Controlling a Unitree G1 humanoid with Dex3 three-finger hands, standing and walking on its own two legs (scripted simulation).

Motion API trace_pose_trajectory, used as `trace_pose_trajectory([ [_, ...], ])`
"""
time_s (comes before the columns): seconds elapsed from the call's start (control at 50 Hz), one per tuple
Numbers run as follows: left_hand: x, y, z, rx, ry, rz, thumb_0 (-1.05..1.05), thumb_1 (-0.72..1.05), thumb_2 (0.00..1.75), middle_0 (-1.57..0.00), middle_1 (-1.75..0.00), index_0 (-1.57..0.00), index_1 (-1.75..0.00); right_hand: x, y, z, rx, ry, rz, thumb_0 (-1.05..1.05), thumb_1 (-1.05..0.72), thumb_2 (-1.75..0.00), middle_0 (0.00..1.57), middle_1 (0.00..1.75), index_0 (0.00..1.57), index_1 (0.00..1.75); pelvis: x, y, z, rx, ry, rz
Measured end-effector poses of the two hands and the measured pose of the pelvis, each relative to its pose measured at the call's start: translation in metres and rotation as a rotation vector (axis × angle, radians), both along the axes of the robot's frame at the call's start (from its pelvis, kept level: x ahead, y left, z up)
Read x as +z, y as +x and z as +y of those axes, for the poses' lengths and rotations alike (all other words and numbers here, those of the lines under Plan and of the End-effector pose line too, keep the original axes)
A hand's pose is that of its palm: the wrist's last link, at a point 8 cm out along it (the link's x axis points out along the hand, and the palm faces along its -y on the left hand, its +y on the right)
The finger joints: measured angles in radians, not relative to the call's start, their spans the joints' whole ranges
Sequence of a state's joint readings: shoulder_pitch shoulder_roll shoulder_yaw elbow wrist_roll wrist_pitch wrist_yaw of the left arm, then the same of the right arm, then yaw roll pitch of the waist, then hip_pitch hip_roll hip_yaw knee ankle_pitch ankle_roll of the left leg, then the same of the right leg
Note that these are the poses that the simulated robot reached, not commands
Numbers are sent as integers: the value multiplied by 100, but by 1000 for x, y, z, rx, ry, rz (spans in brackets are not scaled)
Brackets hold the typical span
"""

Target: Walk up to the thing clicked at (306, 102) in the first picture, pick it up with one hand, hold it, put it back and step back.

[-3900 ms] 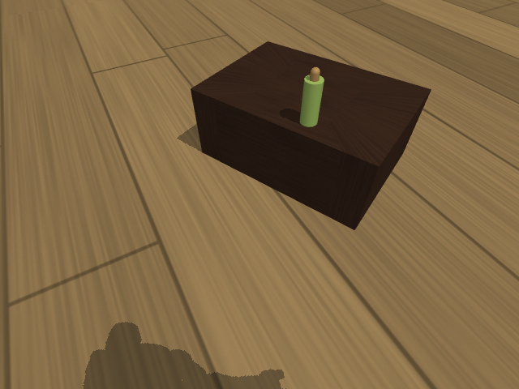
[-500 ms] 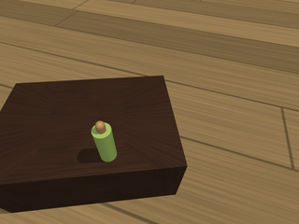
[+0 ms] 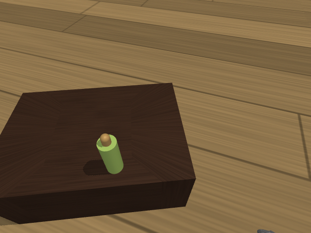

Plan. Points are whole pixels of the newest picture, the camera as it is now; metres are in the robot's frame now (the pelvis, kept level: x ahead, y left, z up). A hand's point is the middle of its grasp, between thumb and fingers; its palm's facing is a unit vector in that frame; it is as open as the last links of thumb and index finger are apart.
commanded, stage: walk up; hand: left
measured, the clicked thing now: (110, 152) +0.48 +0.21 -0.23
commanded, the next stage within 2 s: stand in 0.56 s
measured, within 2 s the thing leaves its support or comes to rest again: neither
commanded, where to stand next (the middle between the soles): +0.07 -0.01 m, yaw +2 degrees
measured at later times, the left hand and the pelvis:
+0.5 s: hand out of the picture +0.11 +0.25 -0.15, palm faces -0.01 -0.95 -0.32, open 7.4 cm; pelvis +0.01 +0.00 +0.01, yaw +0 degrees
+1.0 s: hand out of the picture +0.10 +0.26 -0.14, palm faces -0.02 -0.94 -0.35, open 7.4 cm; pelvis +0.02 +0.01 +0.01, yaw +0 degrees
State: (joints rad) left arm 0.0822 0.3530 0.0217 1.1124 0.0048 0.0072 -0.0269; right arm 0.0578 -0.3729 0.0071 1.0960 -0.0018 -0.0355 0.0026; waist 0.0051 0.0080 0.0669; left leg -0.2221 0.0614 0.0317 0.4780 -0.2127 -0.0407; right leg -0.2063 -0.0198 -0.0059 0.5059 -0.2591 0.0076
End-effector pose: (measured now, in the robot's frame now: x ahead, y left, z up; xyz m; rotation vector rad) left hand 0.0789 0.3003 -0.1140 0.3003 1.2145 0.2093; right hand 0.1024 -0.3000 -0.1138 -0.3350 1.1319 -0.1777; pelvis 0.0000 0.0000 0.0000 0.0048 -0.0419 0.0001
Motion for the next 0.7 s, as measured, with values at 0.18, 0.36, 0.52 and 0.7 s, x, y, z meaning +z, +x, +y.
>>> trace_pose_trajectory([
  [0.18, 6, 19, -4, -5, -12, -20, 1, 90, 89, -20, -30, -20, -30, 0, -16, 0, -24, 4, 57, 0, -91, -90, 20, 30, 20, 30, 6, 6, 0, -1, -3, 6],
  [0.36, 5, 27, -2, -10, -18, -10, 1, 90, 89, -20, -30, -20, -30, 2, -30, 0, -50, -8, 98, 1, -91, -90, 20, 30, 20, 30, 8, 11, 2, -2, -3, 11],
  [0.52, 4, 28, -1, -10, -22, -4, 1, 90, 89, -20, -30, -20, -30, 4, -26, 2, -55, -12, 85, 1, -91, -90, 20, 30, 20, 30, 8, 13, 4, -3, -3, 9],
  [0.7, 5, 24, -1, -22, -13, -4, 1, 90, 89, -20, -30, -20, -30, 5, -13, 8, -45, 9, 71, 1, -91, -90, 20, 30, 20, 30, 10, 14, 6, -2, -4, 8],
])
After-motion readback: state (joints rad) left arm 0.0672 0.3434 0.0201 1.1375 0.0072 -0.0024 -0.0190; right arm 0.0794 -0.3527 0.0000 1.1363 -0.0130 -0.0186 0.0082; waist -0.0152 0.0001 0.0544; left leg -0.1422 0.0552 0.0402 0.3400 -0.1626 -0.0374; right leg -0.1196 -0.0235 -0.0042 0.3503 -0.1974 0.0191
